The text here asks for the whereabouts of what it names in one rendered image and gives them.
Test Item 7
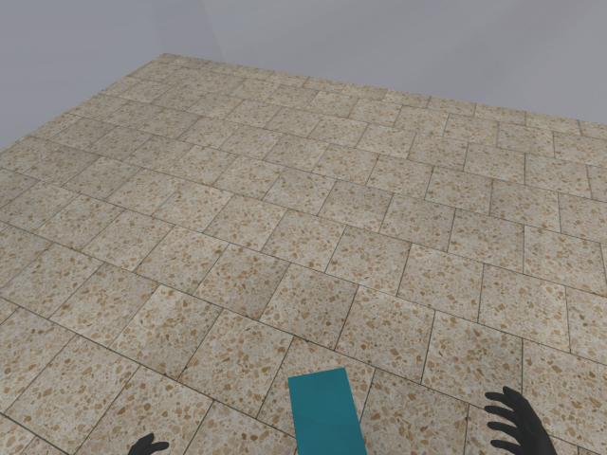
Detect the robot left hand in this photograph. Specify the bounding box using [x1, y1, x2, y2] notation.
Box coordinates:
[127, 433, 169, 455]

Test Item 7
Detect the carton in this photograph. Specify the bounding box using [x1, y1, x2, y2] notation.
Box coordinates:
[287, 367, 367, 455]

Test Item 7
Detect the robot right hand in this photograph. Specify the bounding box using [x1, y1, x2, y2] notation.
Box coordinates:
[485, 386, 558, 455]

